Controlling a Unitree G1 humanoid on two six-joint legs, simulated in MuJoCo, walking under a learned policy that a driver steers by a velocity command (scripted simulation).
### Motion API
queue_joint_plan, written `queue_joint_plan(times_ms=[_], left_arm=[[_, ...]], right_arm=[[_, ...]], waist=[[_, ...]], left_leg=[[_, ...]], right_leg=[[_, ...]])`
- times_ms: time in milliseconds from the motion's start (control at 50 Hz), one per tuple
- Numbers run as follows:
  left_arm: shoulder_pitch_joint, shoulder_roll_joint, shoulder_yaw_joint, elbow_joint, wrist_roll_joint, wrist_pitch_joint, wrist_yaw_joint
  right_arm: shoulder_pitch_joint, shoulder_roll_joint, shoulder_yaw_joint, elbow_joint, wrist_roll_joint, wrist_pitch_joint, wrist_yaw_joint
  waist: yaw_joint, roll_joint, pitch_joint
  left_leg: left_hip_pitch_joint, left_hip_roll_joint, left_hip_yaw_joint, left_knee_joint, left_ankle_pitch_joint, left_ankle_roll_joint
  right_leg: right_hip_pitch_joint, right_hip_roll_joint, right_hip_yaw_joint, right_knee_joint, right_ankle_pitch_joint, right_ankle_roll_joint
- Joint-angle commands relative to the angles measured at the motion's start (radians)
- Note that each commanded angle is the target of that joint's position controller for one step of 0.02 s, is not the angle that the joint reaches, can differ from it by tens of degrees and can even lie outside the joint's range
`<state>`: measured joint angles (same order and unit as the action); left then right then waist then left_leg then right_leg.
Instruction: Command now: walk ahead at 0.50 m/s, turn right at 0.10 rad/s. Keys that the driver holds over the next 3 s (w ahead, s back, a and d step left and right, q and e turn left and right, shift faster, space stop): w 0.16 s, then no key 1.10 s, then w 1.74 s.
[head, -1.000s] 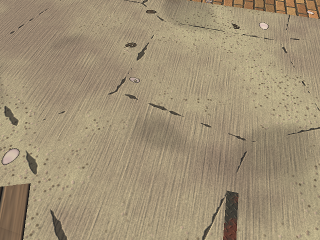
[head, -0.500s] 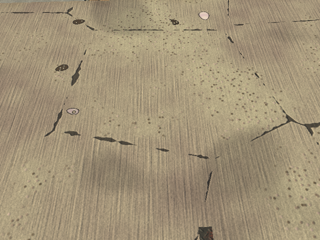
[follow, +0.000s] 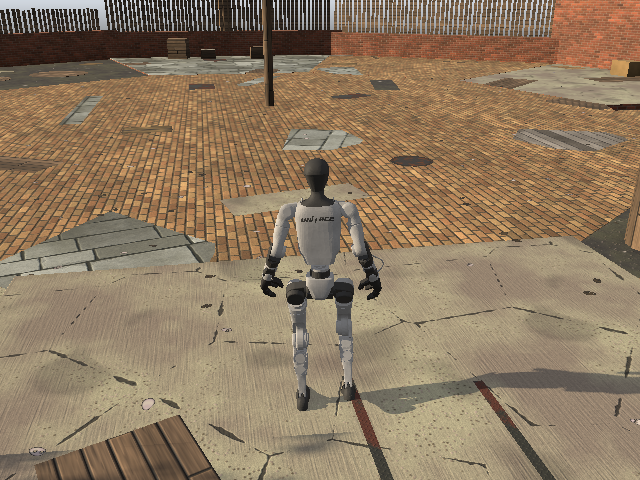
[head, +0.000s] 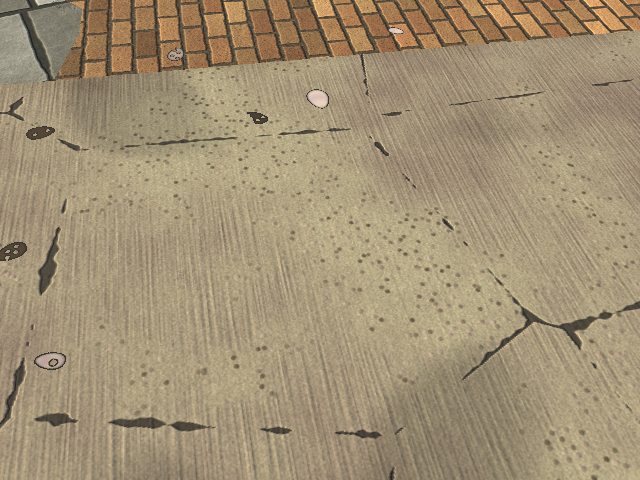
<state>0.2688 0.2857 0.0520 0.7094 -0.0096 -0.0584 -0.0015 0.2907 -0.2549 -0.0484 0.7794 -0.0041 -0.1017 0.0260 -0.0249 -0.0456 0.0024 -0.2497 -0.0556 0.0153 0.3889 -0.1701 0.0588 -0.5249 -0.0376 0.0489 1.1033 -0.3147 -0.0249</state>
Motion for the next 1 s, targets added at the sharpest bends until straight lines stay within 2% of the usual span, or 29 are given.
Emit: queue_joint_plan(times_ms=[20, 80, 140, 160, 220, 260, 280, 300, 320, 340, 360, 380, 400, 420, 440, 480, 520, 560, 600, 640, 660, 680, 700, 720, 740, 780, 820, 900, 1000], left_arm=[[-0.023, 0.049, 0.015, -0.081, 0.006, -0.012, 0.002], [-0.112, 0.027, 0.005, -0.1, 0.008, -0.017, 0.001], [-0.204, 0.017, 0.0, -0.117, 0.001, -0.025, -0.01], [-0.234, 0.017, 0.0, -0.125, -0.003, -0.027, -0.015], [-0.293, 0.02, 0.003, -0.149, 0.0, -0.038, -0.032], [-0.27, 0.04, 0.011, -0.148, 0.007, -0.044, -0.041], [-0.207, 0.057, 0.02, -0.129, 0.013, -0.047, -0.041], [-0.105, 0.086, 0.034, -0.094, 0.024, -0.048, -0.035], [0.009, 0.151, 0.049, -0.074, 0.038, -0.049, -0.024], [0.071, 0.194, 0.048, -0.075, 0.062, -0.036, -0.014], [0.112, 0.132, 0.035, -0.054, 0.035, -0.021, -0.019], [0.056, 0.111, 0.028, -0.056, 0.019, -0.008, -0.022], [-0.027, 0.084, 0.018, -0.061, 0.013, -0.004, -0.02], [-0.093, 0.059, 0.007, -0.059, 0.016, -0.004, -0.022], [-0.145, 0.049, 0.003, -0.058, 0.023, -0.004, -0.024], [-0.202, 0.067, 0.011, -0.048, 0.042, -0.003, -0.025], [-0.203, 0.066, 0.012, -0.028, 0.043, -0.002, -0.02], [-0.194, 0.069, 0.011, -0.006, 0.036, 0.006, -0.011], [-0.202, 0.065, 0.006, 0.011, 0.028, 0.017, -0.007], [-0.172, 0.027, -0.009, 0.04, 0.027, 0.022, -0.005], [-0.143, 0.018, -0.014, 0.055, 0.032, 0.024, -0.005], [-0.083, 0.03, -0.006, 0.063, 0.029, 0.026, -0.002], [-0.107, 0.042, -0.005, 0.071, 0.032, 0.03, 0.006], [-0.115, 0.043, -0.002, 0.072, 0.028, 0.034, 0.012], [-0.108, 0.034, -0.003, 0.083, 0.026, 0.039, 0.018], [-0.091, 0.034, -0.001, 0.105, 0.03, 0.043, 0.021], [-0.092, 0.03, -0.001, 0.122, 0.027, 0.04, 0.019], [-0.095, 0.03, 0.001, 0.161, 0.018, 0.04, 0.019], [-0.089, 0.031, 0.004, 0.211, 0.013, 0.05, 0.027]], right_arm=[[-0.009, -0.14, -0.03, -0.045, 0.007, -0.016, -0.006], [0.02, -0.163, -0.034, -0.022, 0.013, -0.005, -0.014], [0.065, -0.173, -0.033, 0.006, 0.022, 0.004, -0.017], [0.083, -0.177, -0.033, 0.016, 0.023, 0.007, -0.017], [0.115, -0.176, -0.029, 0.044, 0.02, 0.029, -0.022], [0.105, -0.187, -0.031, 0.05, 0.02, 0.04, -0.028], [0.077, -0.198, -0.033, 0.046, 0.023, 0.044, -0.032], [0.062, -0.192, -0.031, 0.04, 0.023, 0.044, -0.035], [0.063, -0.155, -0.016, 0.019, 0.005, 0.037, -0.037], [0.199, -0.059, 0.018, 0.024, -0.014, 0.025, -0.03], [0.267, -0.096, 0.015, 0.064, 0.003, 0.024, -0.02], [0.199, -0.171, -0.008, 0.057, 0.026, 0.033, -0.018], [0.101, -0.163, -0.007, 0.033, 0.028, 0.046, -0.026], [0.055, -0.148, -0.008, 0.027, 0.016, 0.064, -0.034], [0.06, -0.135, -0.011, 0.03, 0.008, 0.085, -0.043], [0.103, -0.083, -0.001, 0.05, 0.002, 0.11, -0.056], [0.092, -0.069, 0.003, 0.055, -0.006, 0.115, -0.062], [0.057, -0.082, -0.001, 0.055, -0.005, 0.121, -0.062], [0.028, -0.082, -0.004, 0.055, -0.01, 0.123, -0.059], [-0.002, -0.088, -0.005, 0.044, -0.029, 0.122, -0.058], [-0.016, -0.117, -0.007, 0.029, -0.03, 0.118, -0.062], [-0.053, -0.191, -0.027, 0.035, -0.014, 0.117, -0.067], [-0.065, -0.143, -0.021, 0.042, -0.011, 0.111, -0.063], [-0.075, -0.101, -0.009, 0.048, -0.017, 0.103, -0.061], [-0.091, -0.088, -0.004, 0.051, -0.02, 0.095, -0.059], [-0.088, -0.08, -0.002, 0.062, -0.013, 0.078, -0.057], [-0.069, -0.089, -0.003, 0.079, -0.006, 0.072, -0.057], [-0.059, -0.087, -0.002, 0.106, -0.002, 0.074, -0.06], [-0.061, -0.079, -0.001, 0.14, 0.0, 0.081, -0.061]], waist=[[0.015, 0.134, -0.007], [-0.011, 0.117, 0.003], [-0.046, 0.118, 0.021], [-0.058, 0.118, 0.029], [-0.067, 0.125, 0.042], [-0.039, 0.144, 0.009], [0.003, 0.148, -0.027], [0.054, 0.132, -0.087], [0.093, 0.065, -0.202], [0.066, -0.167, -0.358], [0.077, -0.198, -0.495], [0.081, -0.114, -0.387], [0.064, -0.052, -0.265], [0.037, -0.008, -0.176], [-0.002, -0.02, -0.138], [-0.041, -0.073, -0.115], [-0.035, -0.085, -0.135], [-0.019, -0.082, -0.139], [-0.023, -0.071, -0.103], [-0.024, -0.044, -0.044], [-0.009, -0.001, -0.009], [0.055, 0.13, 0.027], [0.032, 0.157, 0.038], [0.037, 0.169, 0.043], [0.043, 0.173, 0.039], [0.041, 0.152, 0.021], [0.031, 0.116, -0.004], [0.021, 0.074, -0.03], [0.022, 0.048, -0.025]], left_leg=[[0.115, 0.265, -0.268, -0.223, 0.161, 0.184], [0.126, 0.248, -0.192, -0.239, 0.226, 0.167], [0.134, 0.229, -0.135, -0.231, 0.227, 0.143], [0.142, 0.234, -0.131, -0.225, 0.219, 0.141], [0.2, 0.25, -0.125, -0.145, 0.388, 0.118], [0.241, 0.257, -0.132, -0.063, 0.482, 0.089], [0.241, 0.242, -0.122, 0.005, 0.559, 0.068], [0.215, 0.2, -0.1, 0.116, 0.619, 0.041], [0.09, 0.145, -0.064, 0.309, 0.442, -0.004], [-0.239, 0.026, -0.03, 0.683, -0.19, -0.082], [-0.291, 0.019, -0.143, 0.823, -0.533, -0.098], [-0.338, 0.065, -0.148, 0.874, -0.503, -0.105], [-0.367, 0.101, -0.111, 0.84, -0.446, -0.111], [-0.344, 0.129, -0.101, 0.77, -0.396, -0.119], [-0.256, 0.154, -0.102, 0.687, -0.353, -0.124], [-0.093, 0.131, -0.057, 0.548, -0.284, -0.136], [-0.021, 0.126, -0.049, 0.431, -0.208, -0.131], [0.023, 0.123, -0.047, 0.342, -0.108, -0.118], [0.086, 0.11, -0.032, 0.233, -0.023, -0.096], [0.133, 0.12, -0.049, 0.117, 0.018, -0.064], [0.122, 0.175, -0.111, 0.046, 0.027, -0.039], [0.021, 0.184, -0.117, 0.041, -0.124, -0.013], [-0.088, 0.158, -0.114, -0.003, -0.279, -0.013], [-0.129, 0.151, -0.114, -0.027, -0.305, -0.027], [-0.137, 0.145, -0.108, -0.03, -0.265, -0.042], [-0.092, 0.139, -0.097, -0.005, -0.162, -0.054], [-0.048, 0.134, -0.088, 0.025, -0.065, -0.054], [0.002, 0.123, -0.073, 0.056, 0.052, -0.047], [0.017, 0.111, -0.059, 0.059, 0.102, -0.044]], right_leg=[[-0.159, -0.066, 0.014, -0.095, 0.075, 0.022], [-0.159, -0.068, -0.002, -0.273, 0.228, 0.035], [-0.11, -0.044, -0.024, -0.433, 0.356, 0.034], [-0.097, -0.036, -0.031, -0.467, 0.374, 0.034], [-0.061, 0.001, -0.044, -0.552, 0.368, 0.014], [0.004, 0.022, -0.041, -0.598, 0.334, -0.015], [0.097, 0.042, -0.053, -0.637, 0.355, -0.034], [0.252, 0.055, -0.069, -0.683, 0.446, -0.059], [0.497, -0.068, 0.029, -0.623, 0.803, -0.111], [0.862, -0.353, 0.332, -0.55, 1.168, -0.29], [0.894, -0.408, 0.463, -0.58, 1.122, -0.356], [0.775, -0.351, 0.382, -0.623, 0.949, -0.318], [0.643, -0.293, 0.303, -0.665, 0.817, -0.272], [0.494, -0.255, 0.246, -0.711, 0.735, -0.248], [0.36, -0.223, 0.197, -0.755, 0.666, -0.225], [0.191, -0.173, 0.111, -0.81, 0.607, -0.216], [0.171, -0.16, 0.081, -0.822, 0.538, -0.217], [0.167, -0.163, 0.089, -0.839, 0.344, -0.207], [0.119, -0.142, 0.093, -0.848, 0.059, -0.173], [0.071, -0.095, 0.092, -0.84, -0.166, -0.097], [0.065, -0.06, 0.078, -0.8, -0.213, -0.051], [0.1, 0.008, 0.012, -0.774, -0.165, -0.015], [0.2, 0.026, -0.024, -0.724, -0.083, 0.006], [0.249, 0.026, -0.029, -0.698, -0.031, 0.005], [0.277, 0.02, -0.028, -0.685, 0.006, -0.001], [0.285, 0.017, -0.026, -0.676, 0.072, -0.01], [0.295, 0.013, -0.026, -0.668, 0.138, -0.013], [0.317, 0.009, -0.028, -0.653, 0.238, -0.008], [0.341, 0.007, -0.03, -0.647, 0.283, -0.004]])
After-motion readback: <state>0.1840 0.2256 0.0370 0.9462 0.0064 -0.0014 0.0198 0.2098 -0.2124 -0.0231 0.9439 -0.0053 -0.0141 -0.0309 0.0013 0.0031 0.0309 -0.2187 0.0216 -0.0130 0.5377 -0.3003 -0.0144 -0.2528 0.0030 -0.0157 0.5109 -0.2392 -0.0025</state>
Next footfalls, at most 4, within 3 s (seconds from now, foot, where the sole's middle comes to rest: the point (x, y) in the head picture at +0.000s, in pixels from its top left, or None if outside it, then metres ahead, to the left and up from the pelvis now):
0.32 right None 0.34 -0.15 -0.78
0.64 left None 0.31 0.10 -0.78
1.96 left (273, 382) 0.72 0.09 -0.78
2.54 right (369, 273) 1.03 -0.15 -0.78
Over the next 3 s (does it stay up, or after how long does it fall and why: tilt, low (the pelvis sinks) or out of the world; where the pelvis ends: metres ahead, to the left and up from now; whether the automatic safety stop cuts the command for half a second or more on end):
stays up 1.11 -0.05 0.00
